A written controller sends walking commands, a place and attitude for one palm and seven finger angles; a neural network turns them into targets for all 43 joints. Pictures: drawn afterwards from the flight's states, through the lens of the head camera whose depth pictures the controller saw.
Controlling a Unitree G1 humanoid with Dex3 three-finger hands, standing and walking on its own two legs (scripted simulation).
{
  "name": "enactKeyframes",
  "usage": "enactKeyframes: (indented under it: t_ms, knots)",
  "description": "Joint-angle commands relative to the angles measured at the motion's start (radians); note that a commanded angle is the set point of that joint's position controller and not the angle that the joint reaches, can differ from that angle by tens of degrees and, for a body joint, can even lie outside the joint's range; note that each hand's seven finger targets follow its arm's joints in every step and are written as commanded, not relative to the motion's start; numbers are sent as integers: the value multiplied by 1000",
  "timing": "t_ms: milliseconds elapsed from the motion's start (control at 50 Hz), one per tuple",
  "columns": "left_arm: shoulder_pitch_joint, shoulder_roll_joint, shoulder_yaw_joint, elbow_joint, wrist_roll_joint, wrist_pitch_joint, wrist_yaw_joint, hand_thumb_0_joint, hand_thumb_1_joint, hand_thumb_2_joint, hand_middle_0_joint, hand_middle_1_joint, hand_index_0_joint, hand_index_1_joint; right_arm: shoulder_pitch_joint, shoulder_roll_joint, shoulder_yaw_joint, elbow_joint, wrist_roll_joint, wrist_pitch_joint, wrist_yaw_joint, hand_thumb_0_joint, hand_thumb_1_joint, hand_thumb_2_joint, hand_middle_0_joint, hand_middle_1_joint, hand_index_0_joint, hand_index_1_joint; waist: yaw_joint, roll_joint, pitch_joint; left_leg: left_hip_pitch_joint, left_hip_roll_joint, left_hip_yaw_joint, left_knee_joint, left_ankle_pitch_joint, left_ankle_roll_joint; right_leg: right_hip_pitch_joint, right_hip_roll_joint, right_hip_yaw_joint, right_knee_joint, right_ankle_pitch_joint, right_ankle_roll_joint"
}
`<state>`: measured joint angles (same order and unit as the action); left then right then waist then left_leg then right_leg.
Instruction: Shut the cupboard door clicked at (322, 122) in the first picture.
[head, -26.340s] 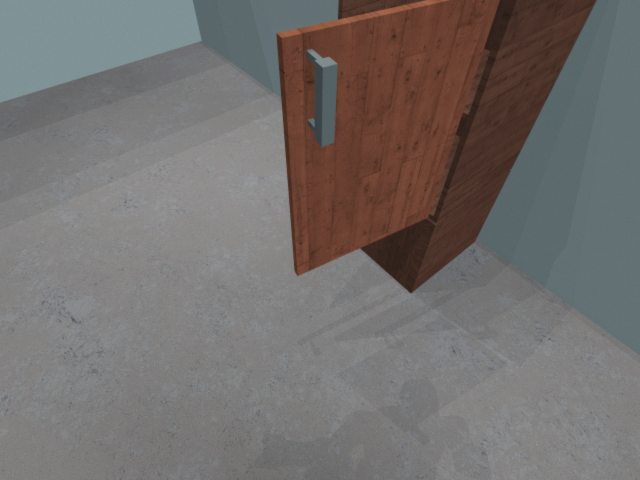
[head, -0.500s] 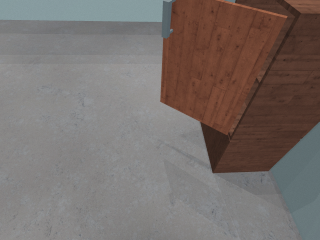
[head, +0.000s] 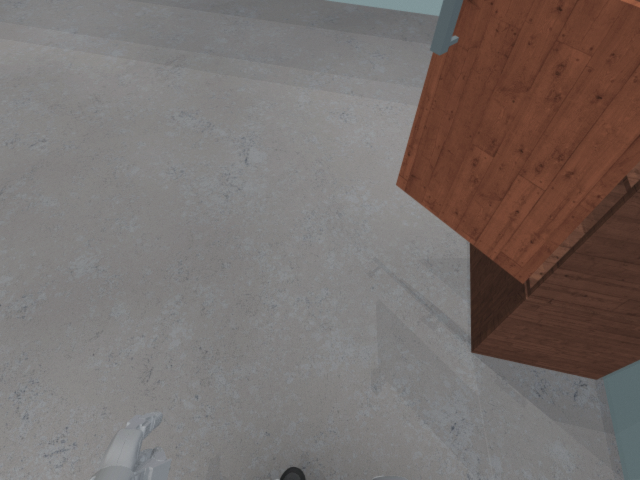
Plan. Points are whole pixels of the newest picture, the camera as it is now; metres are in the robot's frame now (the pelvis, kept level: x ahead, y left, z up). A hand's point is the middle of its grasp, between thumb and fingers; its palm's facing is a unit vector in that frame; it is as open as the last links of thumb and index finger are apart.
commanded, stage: walk to a spot facing it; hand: left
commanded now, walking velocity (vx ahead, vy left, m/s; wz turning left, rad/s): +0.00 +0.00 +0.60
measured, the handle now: (456, 11) +0.85 -0.23 +0.15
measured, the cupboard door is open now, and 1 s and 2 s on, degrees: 53 53 53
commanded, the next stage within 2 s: turn to face it in 1.50 s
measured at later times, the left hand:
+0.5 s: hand out of the picture -0.07 +0.15 -0.18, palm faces +0.38 -0.89 -0.25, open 7.4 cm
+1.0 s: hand out of the picture -0.02 +0.18 -0.16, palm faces +0.63 -0.73 -0.25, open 7.4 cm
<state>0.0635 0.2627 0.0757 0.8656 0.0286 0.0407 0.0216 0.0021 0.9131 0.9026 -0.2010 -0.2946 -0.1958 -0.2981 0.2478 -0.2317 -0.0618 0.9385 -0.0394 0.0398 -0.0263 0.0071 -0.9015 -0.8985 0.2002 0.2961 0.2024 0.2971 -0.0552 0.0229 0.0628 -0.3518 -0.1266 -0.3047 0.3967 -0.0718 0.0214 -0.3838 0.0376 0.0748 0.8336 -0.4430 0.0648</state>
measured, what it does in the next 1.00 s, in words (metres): steps on the spot, turning left: right foot, then left foot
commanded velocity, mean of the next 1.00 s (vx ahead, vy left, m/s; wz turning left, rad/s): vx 0.13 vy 0.00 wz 0.60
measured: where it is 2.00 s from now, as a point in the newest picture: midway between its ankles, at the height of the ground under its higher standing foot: (216, 451)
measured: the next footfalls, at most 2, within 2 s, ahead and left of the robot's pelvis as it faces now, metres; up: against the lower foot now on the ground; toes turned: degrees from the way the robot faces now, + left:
right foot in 0.10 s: +0.02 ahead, -0.15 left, +0.00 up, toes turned +10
left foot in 0.54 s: -0.03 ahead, +0.11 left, +0.00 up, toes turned +25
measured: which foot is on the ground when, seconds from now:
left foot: down 0.00-0.08, up 0.10-0.52, down 0.54-0.86, up 0.88-1.00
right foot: up 0.00-0.08, down 0.10-0.52, up 0.54-0.84, down 0.86-1.00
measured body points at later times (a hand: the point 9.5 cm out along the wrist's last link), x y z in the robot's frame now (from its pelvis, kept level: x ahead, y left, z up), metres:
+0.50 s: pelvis -0.01 -0.03 -0.01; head +0.05 -0.01 +0.43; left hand -0.09 +0.20 -0.16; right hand +0.18 -0.23 -0.15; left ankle -0.06 +0.10 -0.72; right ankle -0.02 -0.15 -0.74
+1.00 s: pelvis +0.05 -0.02 -0.01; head +0.08 -0.01 +0.44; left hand -0.05 +0.22 -0.14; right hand +0.25 -0.19 -0.15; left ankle -0.05 +0.08 -0.64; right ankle +0.11 -0.12 -0.74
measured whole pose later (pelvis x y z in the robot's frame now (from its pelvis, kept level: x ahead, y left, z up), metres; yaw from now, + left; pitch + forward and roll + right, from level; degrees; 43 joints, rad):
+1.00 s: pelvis +0.05 -0.02 -0.01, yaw +39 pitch +0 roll +1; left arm 0.26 0.18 0.07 0.90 0.04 -0.04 0.01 0.00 0.91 0.90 -0.20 -0.29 -0.20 -0.30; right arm 0.23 -0.23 -0.08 0.94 -0.03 0.05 0.03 0.01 -0.90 -0.90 0.20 0.30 0.20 0.30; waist -0.02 0.01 0.05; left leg -0.56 0.00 -0.04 1.22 -0.35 0.00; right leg -0.21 -0.08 -0.15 0.51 -0.30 0.00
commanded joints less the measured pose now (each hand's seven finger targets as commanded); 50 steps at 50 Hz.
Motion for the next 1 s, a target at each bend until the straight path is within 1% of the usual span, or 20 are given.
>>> enactKeyframes:
  t_ms: [0, 40, 60, 80, 100, 180, 260, 420, 460, 480, 500, 520, 600, 740, 780, 800, 840, 860, 920, 980]
  knots:
    - [143, 94, 23, -41, -10, -4, 10, 0, 900, 900, -200, -300, -200, -300, 18, -199, -60, -67, 2, 4, 1, 0, -900, -900, 200, 300, 200, 300, 46, 173, -138, 105, 188, -267, -99, -94, 97, 124, 55, -35, -208, 20, -18]
    - [249, 149, 37, -21, -10, -11, 14, 0, 900, 900, -200, -300, -200, -300, -37, -172, -62, -84, 19, 11, 8, 0, -900, -900, 200, 300, 200, 300, 101, 127, -142, -97, 125, -182, -15, -240, 34, 391, 13, -4, -477, 140, -42]
    - [243, 214, 55, -29, 3, -21, 20, 0, 900, 900, -200, -300, -200, -300, -15, -101, -63, -87, 31, 15, 12, 0, -900, -900, 200, 300, 200, 300, 92, -120, -126, -278, 22, -9, 254, -445, -37, 468, -241, 272, -642, -40, -124]
    - [141, 247, 48, -61, 15, -18, 25, 0, 900, 900, -200, -300, -200, -300, 3, -90, -63, -102, 20, 8, 12, 0, -900, -900, 200, 300, 200, 300, 60, -270, -39, -344, -49, 149, 634, -482, -78, 247, -513, 511, -738, -148, -239]
    - [18, 226, 38, -92, 3, -12, 27, 0, 900, 900, -200, -300, -200, -300, 34, -131, -69, -96, 4, 16, 19, 0, -900, -900, 200, 300, 200, 300, -8, -157, -17, -274, 37, 152, 820, -452, -57, 80, -502, 398, -690, -107, -255]
    - [67, 107, 16, -59, 0, -49, 21, 0, 900, 900, -200, -300, -200, -300, -8, -92, -42, -87, 17, 9, 47, 0, -900, -900, 200, 300, 200, 300, 5, -174, -9, -274, 110, 246, 811, -329, -74, 224, -297, 64, -493, 488, -204]
    - [252, 133, 32, -5, -1, -58, 22, 0, 900, 900, -200, -300, -200, -300, -118, -58, -23, -111, 24, 10, 46, 0, -900, -900, 200, 300, 200, 300, 81, -182, -65, -271, 118, 300, 669, -381, -80, 415, -331, 5, -398, 881, -184]
    - [302, 134, 49, 13, 10, -48, 20, 0, 900, 900, -200, -300, -200, -300, -171, -39, -10, -113, 36, -3, 44, 0, -900, -900, 200, 300, 200, 300, 89, -270, -92, -81, 109, 386, 332, -387, -47, 401, -369, -66, -323, 946, -174]
    - [280, 140, 51, 11, -1, -47, 17, 0, 900, 900, -200, -300, -200, -300, -83, -61, -15, -90, 32, -12, 40, 0, -900, -900, 200, 300, 200, 300, 37, -232, -132, 112, 85, 407, 103, -215, -33, 337, -336, -142, -204, 909, -118]
    - [288, 117, 45, 4, -10, -44, 14, 0, 900, 900, -200, -300, -200, -300, -20, -117, -29, -73, 25, -23, 38, 0, -900, -900, 200, 300, 200, 300, 2, -112, -190, 337, 180, 328, 13, 43, -1, 179, -304, -201, -39, 713, -66]
    - [284, 44, 29, -39, -16, -39, 5, 0, 900, 900, -200, -300, -200, -300, 36, -237, -61, -68, 16, -27, 30, 0, -900, -900, 200, 300, 200, 300, -27, 230, -228, 528, 495, -63, 29, 532, 165, -145, -154, -245, 205, -56, 13]
    - [222, 44, 19, -73, -4, -26, 14, 0, 900, 900, -200, -300, -200, -300, 86, -257, -60, -50, 24, -10, 28, 0, -900, -900, 200, 300, 200, 300, -44, 185, -219, 436, 573, -57, 33, 610, 243, -166, -155, -141, 292, -249, -3]
    - [150, 50, 27, -55, -8, -10, 3, 0, 900, 900, -200, -300, -200, -300, -60, -175, -30, -99, 9, -20, -4, 0, -900, -900, 200, 300, 200, 300, 10, 187, -74, 226, 389, 36, 7, 298, 172, -162, -148, -83, 272, -63, 14]
    - [151, 50, 26, -62, 4, -36, -38, 0, 900, 900, -200, -300, -200, -300, -65, -200, -39, -113, 4, -32, 12, 0, -900, -900, 200, 300, 200, 300, 29, 178, -18, 68, 298, -45, -80, -394, 148, -7, -57, -161, -87, 17, 1]
    - [237, 50, 32, -38, 6, -47, -42, 0, 900, 900, -200, -300, -200, -300, -105, -192, -40, -123, 7, -30, 14, 0, -900, -900, 200, 300, 200, 300, 79, 150, -20, -57, 256, -26, -17, -484, 125, 171, -20, -189, -216, 94, 0]
    - [321, 75, 43, -16, 10, -57, -40, 0, 900, 900, -200, -300, -200, -300, -132, -166, -36, -133, 15, -32, 14, 0, -900, -900, 200, 300, 200, 300, 127, 64, -35, -199, 200, 14, 103, -528, 97, 354, -42, -148, -335, 93, -10]
    - [428, 215, 70, -11, 20, -71, -11, 0, 900, 900, -200, -300, -200, -300, -187, -61, -14, -189, 29, -47, 26, 0, -900, -900, 200, 300, 200, 300, 203, -358, -33, -492, 43, 234, 693, -595, 0, 466, -528, 497, -717, -335, -189]
    - [367, 191, 66, -22, 14, -78, -2, 0, 900, 900, -200, -300, -200, -300, -182, -110, -28, -186, 10, -42, 34, 0, -900, -900, 200, 300, 200, 300, 150, -290, 14, -488, 119, 170, 867, -502, 3, 331, -556, 551, -740, -417, -241]
    - [169, 79, 37, -36, 11, -101, -1, 0, 900, 900, -200, -300, -200, -300, -124, -68, -33, -124, 5, -26, 62, 0, -900, -900, 200, 300, 200, 300, 39, -149, 54, -386, 192, 208, 921, -251, -21, 152, -426, 130, -693, -146, -167]
    - [214, 56, 38, 4, 8, -114, -3, 0, 900, 900, -200, -300, -200, -300, -102, -22, -24, -102, 14, -29, 72, 0, -900, -900, 200, 300, 200, 300, 49, -178, -1, -341, 194, 294, 752, -222, -30, 271, -371, -115, -637, 178, -149]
